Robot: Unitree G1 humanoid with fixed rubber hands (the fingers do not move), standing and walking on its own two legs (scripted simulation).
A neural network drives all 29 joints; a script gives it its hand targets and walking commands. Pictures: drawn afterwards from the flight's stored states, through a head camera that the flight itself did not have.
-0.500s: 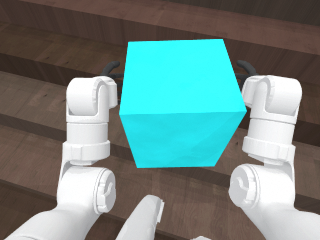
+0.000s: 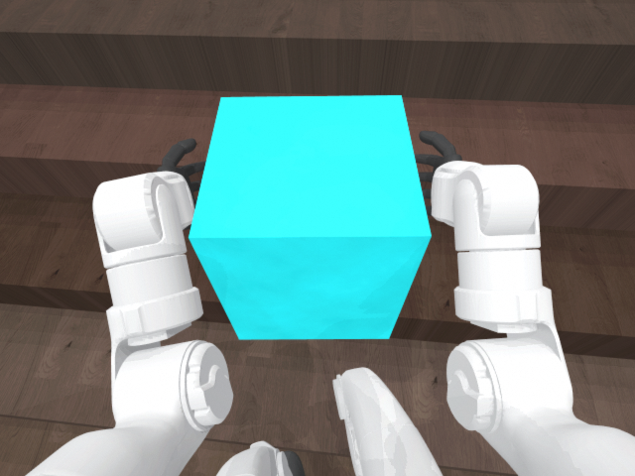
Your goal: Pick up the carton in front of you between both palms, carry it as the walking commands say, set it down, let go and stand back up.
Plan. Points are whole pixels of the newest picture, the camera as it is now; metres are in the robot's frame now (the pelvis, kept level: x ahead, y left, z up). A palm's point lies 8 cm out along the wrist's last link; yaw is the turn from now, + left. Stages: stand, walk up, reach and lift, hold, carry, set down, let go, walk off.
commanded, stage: carry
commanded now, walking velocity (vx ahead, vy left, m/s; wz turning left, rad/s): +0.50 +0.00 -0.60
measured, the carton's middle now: (312, 229) +0.39 -0.04 +0.05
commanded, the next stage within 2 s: none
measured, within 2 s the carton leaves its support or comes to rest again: neither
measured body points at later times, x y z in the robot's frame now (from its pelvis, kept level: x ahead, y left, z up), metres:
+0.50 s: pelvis +0.34 -0.08 +0.19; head +0.38 -0.08 +0.64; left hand +0.75 +0.06 +0.39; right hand +0.75 -0.24 +0.38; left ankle +0.41 +0.03 -0.31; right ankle +0.25 -0.14 -0.54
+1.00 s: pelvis +0.65 -0.14 +0.36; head +0.67 -0.11 +0.81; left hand +1.06 -0.27 +0.58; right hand +0.86 -0.49 +0.58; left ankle +0.62 +0.02 -0.38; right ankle +0.66 -0.30 -0.09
